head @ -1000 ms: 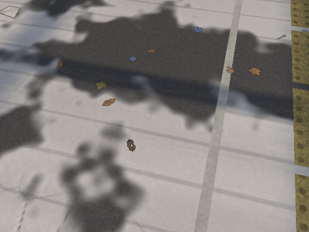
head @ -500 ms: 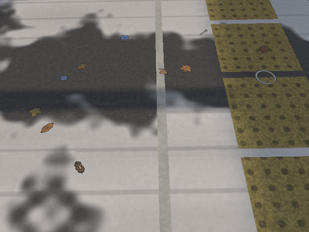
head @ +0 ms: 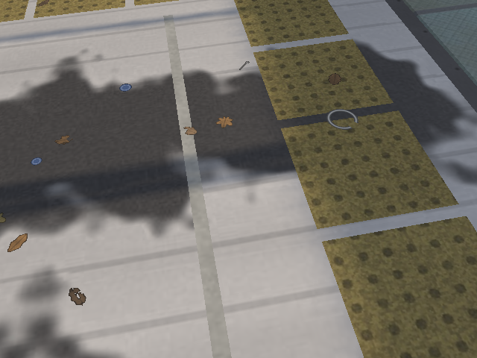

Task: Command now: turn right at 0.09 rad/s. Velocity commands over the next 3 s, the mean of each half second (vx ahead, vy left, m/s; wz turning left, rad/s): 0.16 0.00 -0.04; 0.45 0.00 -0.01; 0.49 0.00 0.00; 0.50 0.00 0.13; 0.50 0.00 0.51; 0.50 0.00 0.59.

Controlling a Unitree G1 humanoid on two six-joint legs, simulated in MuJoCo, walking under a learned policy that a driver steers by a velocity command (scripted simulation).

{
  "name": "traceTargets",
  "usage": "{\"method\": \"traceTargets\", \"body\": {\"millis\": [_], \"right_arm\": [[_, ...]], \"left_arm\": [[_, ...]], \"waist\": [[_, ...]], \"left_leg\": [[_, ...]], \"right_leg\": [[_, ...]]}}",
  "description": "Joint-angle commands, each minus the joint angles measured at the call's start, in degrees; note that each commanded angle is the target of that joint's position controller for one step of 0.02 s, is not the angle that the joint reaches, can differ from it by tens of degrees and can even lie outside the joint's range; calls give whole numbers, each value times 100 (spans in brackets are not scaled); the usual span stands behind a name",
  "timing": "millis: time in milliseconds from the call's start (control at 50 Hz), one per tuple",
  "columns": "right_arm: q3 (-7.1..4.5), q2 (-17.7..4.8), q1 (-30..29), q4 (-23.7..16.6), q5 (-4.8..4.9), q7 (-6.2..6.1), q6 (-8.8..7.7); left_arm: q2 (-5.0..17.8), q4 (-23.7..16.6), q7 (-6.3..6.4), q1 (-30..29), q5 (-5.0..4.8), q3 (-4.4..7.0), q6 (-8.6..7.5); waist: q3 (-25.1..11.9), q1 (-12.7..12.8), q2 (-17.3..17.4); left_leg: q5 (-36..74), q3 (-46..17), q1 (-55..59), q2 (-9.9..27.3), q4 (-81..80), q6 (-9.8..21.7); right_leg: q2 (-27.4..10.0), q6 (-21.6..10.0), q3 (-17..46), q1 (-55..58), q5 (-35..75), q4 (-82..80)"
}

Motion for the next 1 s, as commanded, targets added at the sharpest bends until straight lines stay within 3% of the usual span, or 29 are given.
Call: {"method": "traceTargets", "body": {"millis": [20, 160, 200, 240, 280, 300, 340, 380, 400, 420, 440, 460, 480, 500, 520, 540, 580, 640, 700, 760, 820, 860, 880, 900, 920, 940, 960, 980, 1000], "right_arm": [[-146, -632, -148, -308, 7, -52, -38], [-143, -606, 50, 36, 35, -98, -69], [-141, -565, 132, 141, 72, -125, -62], [-152, -561, -85, 39, 142, -134, -115], [-172, -596, -369, -144, 227, -94, -259], [-191, -625, -362, -174, 274, -48, -336], [-183, -612, -254, -149, 329, 71, -466], [-181, -531, 398, 195, 285, 159, -544], [-222, -552, 939, 470, 217, 174, -543], [-275, -686, 1502, 653, 182, 166, -531], [-410, -1347, 2019, 649, 177, 134, -543], [-398, -1422, 1977, 557, 111, 178, -585], [-304, -1124, 1505, 413, 122, 153, -617], [-251, -922, 1219, 313, 130, 131, -622], [-228, -892, 1075, 264, 118, 130, -616], [-182, -792, 1043, 254, 103, 130, -601], [-114, -631, 1232, 306, 95, 130, -557], [-111, -714, 1456, 378, 107, 74, -487], [-95, -762, 1543, 410, 110, -17, -425], [-112, -846, 1790, 510, 149, -54, -411], [-153, -895, 1850, 592, 196, -61, -366], [-211, -1026, 1737, 573, 187, -82, -332], [-247, -1108, 1691, 559, 169, -96, -295], [-245, -1105, 1563, 521, 135, -104, -238], [-189, -1000, 1485, 392, 72, -121, -238], [63, -85, 2297, 252, 34, -28, -335], [-14, -505, 2129, 397, 189, 29, -500], [-158, -938, 1332, 99, 380, 60, -585], [-144, -913, 904, -30, 386, 45, -635]], "left_arm": [[790, -342, -9, -157, 3, 181, -191], [650, -206, 24, -123, -24, 130, -200], [747, -118, 50, 26, -58, 172, -162], [1084, -34, 57, 333, -118, 277, -129], [1169, 78, 70, 589, -170, 306, -215], [1118, 114, 76, 617, -182, 301, -286], [1035, 105, 65, 444, -253, 292, -363], [1058, 5, 36, -97, -312, 294, -332], [969, 6, 30, -158, -278, 277, -313], [681, -33, 20, -218, -210, 195, -331], [288, -255, 16, -262, -154, 82, -401], [672, -357, 51, -256, -286, 194, -503], [876, -263, 30, -94, -400, 257, -585], [899, -151, -5, -8, -390, 262, -633], [867, -89, -18, -29, -314, 272, -669], [873, -66, -40, -100, -250, 297, -678], [718, -26, -123, -112, -214, 279, -662], [521, -170, -164, -476, -202, 214, -627], [335, -386, -225, -1135, -235, 112, -673], [344, -534, -323, -1631, -277, 84, -726], [439, -650, -409, -1895, -296, 94, -787], [651, -598, -413, -1607, -271, 175, -799], [824, -483, -376, -1164, -258, 255, -777], [1050, -209, -315, -240, -267, 375, -751], [1291, 61, -227, 864, -209, 454, -708], [1817, 215, -214, 1400, -103, 559, -708], [1240, 305, -202, 1452, -149, 431, -697], [1033, 296, -168, 889, -198, 344, -683], [907, 277, -164, 439, -208, 299, -684]], "waist": [[-153, 57, -820], [-143, 83, -409], [-242, 162, -522], [166, 382, -958], [540, 494, -1264], [545, 469, -1346], [427, 338, -1147], [115, -97, -869], [-103, -315, -742], [-246, -496, -359], [-364, -560, 1191], [-146, -529, 1332], [311, -287, 754], [481, -169, 529], [478, -113, 359], [450, -87, 317], [265, -89, 416], [215, -149, 263], [391, -295, 287], [589, -401, 286], [651, -292, 318], [281, 13, 478], [-99, 278, 611], [-693, 778, 590], [-1476, 1224, 406], [-2513, 750, -1221], [-2789, 950, -1220], [-1474, 845, -1042], [-808, 642, -520]], "left_leg": [[579, -24, 52, 41, -191, -12], [744, -14, 134, 74, -309, -58], [-86, 298, -3, -168, 23, -42], [-838, 488, -891, -372, 805, 78], [-1257, 129, -1571, -168, 1510, 354], [-1486, -58, -1864, -22, 1784, 509], [-1602, -139, -1824, 126, 1397, 767], [-194, 264, -162, -157, 170, 828], [445, 426, 844, -396, -36, 706], [241, -52, 1620, -111, -181, 722], [-887, -2299, 2182, 1252, -1230, 1286], [-1784, -4032, 2017, 1993, -1912, 1959], [-2182, -3760, 1819, 1958, -1945, 1943], [-1961, -3162, 1731, 1685, -1934, 1736], [-1381, -2679, 1703, 1481, -1969, 1567], [-617, -2209, 1660, 1290, -1988, 1416], [879, -1460, 1630, 983, -1971, 1285], [2340, -848, 1601, 829, -1972, 1299], [2375, -432, 1207, 625, -2158, 1191], [2179, -390, 1239, 762, -2262, 1244], [2767, -389, 1756, 1031, -2002, 1263], [4465, -337, 2111, 1112, -1410, 1165], [5517, -299, 2233, 1093, -823, 1115], [6098, -126, 2000, 907, 250, 987], [4905, -154, 691, 762, 1727, 857], [350, -145, -1745, -421, 4177, 462], [-1634, -972, -2421, -622, 4956, 519], [-1289, -818, -2904, -256, 5076, 569], [-721, -627, -2789, 56, 4759, 597]], "right_leg": [[-683, -321, 807, -69, 756, -805], [-539, -309, 677, 13, 979, -674], [-509, -439, 770, 76, -533, -869], [-1009, -871, 1644, 24, -2504, -1474], [-1578, -1263, 2541, -11, -2767, -1868], [-1752, -1359, 2715, 187, -2503, -1884], [-1768, -1304, 2465, 423, -1888, -1792], [-1247, -991, 1523, -299, -1036, -1485], [-948, -830, 1111, -770, -816, -1070], [-589, -578, 650, -1342, -632, -189], [155, -66, -202, -2354, -956, 1840], [221, -14, 187, -3166, -1757, 3016], [-169, -122, 467, -3584, -1295, 3555], [-378, -208, 369, -3710, -687, 3628], [-526, -247, 282, -3726, -194, 3511], [-653, -244, 237, -3600, 181, 3327], [-673, -163, -9, -3334, 662, 3121], [-634, 35, -250, -3352, 1104, 2523], [-499, 114, -448, -2879, 1843, 1287], [-355, 68, -530, -2576, 2195, 503], [-275, -162, -468, -2544, 1944, 88], [-58, -391, -558, -1993, 1558, -1], [114, -529, -655, -1402, 1337, 35], [230, -726, -755, -178, 1519, -142], [-483, -1042, 4, 1843, 1591, 181], [-2172, -2075, 2950, 4176, 502, -24], [-2409, -2160, 4276, 4080, -292, -1011], [-2137, -1783, 3287, 3056, -398, -1256], [-1905, -1585, 2477, 2016, 48, -1456]]}}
